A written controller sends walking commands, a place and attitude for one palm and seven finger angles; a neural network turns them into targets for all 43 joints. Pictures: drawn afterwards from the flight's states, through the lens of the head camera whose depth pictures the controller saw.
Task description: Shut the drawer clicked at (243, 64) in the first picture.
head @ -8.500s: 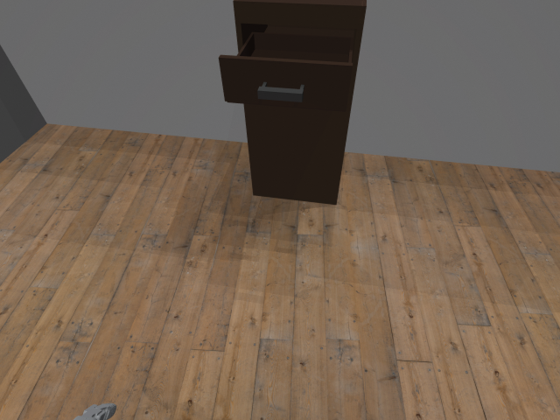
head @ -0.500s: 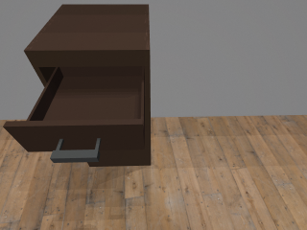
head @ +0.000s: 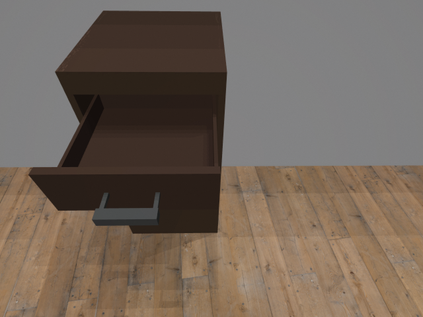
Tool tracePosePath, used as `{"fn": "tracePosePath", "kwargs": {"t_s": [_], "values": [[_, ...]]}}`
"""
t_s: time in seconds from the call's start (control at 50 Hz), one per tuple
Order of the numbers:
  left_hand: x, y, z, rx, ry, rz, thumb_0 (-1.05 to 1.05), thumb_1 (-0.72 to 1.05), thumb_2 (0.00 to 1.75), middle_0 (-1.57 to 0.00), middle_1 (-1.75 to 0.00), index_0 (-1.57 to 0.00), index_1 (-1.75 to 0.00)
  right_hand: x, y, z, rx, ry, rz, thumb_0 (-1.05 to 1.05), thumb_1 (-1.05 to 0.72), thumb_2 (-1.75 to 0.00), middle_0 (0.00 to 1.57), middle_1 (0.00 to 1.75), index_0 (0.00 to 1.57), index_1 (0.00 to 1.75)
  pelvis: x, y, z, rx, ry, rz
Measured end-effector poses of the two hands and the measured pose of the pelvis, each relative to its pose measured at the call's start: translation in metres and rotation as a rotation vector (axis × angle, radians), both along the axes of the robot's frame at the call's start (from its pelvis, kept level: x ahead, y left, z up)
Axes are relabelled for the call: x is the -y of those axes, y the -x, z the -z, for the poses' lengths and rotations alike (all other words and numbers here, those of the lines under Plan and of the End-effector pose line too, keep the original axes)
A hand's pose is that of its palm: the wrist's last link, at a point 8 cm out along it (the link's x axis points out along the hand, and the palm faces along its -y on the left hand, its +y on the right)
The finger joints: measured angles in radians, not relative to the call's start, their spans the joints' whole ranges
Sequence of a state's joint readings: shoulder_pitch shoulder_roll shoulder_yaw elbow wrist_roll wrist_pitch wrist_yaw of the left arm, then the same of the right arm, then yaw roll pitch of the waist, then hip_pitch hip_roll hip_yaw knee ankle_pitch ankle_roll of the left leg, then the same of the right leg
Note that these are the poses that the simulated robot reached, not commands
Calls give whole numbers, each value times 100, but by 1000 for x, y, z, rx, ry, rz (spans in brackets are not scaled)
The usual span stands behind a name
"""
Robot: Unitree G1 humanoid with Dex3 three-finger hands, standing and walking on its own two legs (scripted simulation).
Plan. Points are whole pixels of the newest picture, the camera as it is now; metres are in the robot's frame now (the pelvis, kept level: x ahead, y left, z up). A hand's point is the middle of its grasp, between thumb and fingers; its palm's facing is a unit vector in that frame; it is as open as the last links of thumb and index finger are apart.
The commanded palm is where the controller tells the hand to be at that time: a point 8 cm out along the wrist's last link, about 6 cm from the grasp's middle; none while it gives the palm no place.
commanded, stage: look again from close up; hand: left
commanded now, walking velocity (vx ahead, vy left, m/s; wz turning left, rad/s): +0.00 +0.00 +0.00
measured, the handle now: (129, 207) +0.33 +0.20 +0.00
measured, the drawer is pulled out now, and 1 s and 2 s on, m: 0.28 0.28 0.28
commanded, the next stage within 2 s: raise the hand and make a fist in 0.14 s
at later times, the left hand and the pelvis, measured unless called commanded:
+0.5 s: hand (126, 271) +0.19 +0.16 +0.03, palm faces +0.14 -0.99 -0.04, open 6.8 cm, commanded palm +0.09 +0.22 -0.04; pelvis -0.03 -0.01 -0.02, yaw +0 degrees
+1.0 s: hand (142, 293) +0.16 +0.13 +0.00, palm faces -0.06 -1.00 -0.03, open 4.2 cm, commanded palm +0.10 +0.22 +0.02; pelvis -0.04 -0.05 -0.06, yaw +2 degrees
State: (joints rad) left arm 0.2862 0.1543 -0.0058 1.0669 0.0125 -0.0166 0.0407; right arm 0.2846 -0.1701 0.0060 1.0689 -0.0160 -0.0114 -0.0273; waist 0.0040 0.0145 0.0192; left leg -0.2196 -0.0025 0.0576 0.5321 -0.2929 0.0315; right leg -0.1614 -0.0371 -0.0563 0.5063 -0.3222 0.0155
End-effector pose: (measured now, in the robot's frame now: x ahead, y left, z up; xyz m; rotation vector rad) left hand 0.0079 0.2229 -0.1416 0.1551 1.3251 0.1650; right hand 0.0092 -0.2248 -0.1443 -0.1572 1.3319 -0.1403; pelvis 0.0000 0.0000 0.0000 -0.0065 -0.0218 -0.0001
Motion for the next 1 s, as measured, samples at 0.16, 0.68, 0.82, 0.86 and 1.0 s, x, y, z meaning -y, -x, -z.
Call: {"fn": "tracePosePath", "kwargs": {"t_s": [0.16, 0.68, 0.82, 0.86, 1.0], "values": [[-14, -5, -4, 1, -12, 11, 0, 91, 90, -19, -30, -20, -30, -12, 10, -1, -29, -16, -3, 1, -93, -90, 20, 30, 20, 30, -8, 2, -2, -3, -9, 1], [11, -60, -99, 1144, 74, 30, 1, 90, 90, -47, -59, -47, -59, 44, -174, -68, 891, 104, -215, 1, -90, -90, 20, 30, 20, 30, 34, 50, 61, -178, 0, -24], [8, -59, -149, 1447, -66, 56, 2, 90, 91, -60, -74, -61, -74, 25, -173, -32, 880, 34, -277, 1, -90, -90, 20, 30, 20, 30, 46, 56, 79, -185, 42, -62], [20, -81, -161, 1505, -8, 149, 2, 90, 91, -64, -79, -65, -78, 21, -161, -20, 846, 1, -256, 1, -90, -90, 20, 30, 20, 30, 47, 57, 80, -182, 44, -62], [35, -138, -149, 1192, 175, 221, 1, 90, 90, -78, -94, -79, -93, 30, -108, -3, 673, -23, -51, 1, -90, -90, 21, 30, 21, 30, 46, 44, 60, -168, 5, -28]]}}
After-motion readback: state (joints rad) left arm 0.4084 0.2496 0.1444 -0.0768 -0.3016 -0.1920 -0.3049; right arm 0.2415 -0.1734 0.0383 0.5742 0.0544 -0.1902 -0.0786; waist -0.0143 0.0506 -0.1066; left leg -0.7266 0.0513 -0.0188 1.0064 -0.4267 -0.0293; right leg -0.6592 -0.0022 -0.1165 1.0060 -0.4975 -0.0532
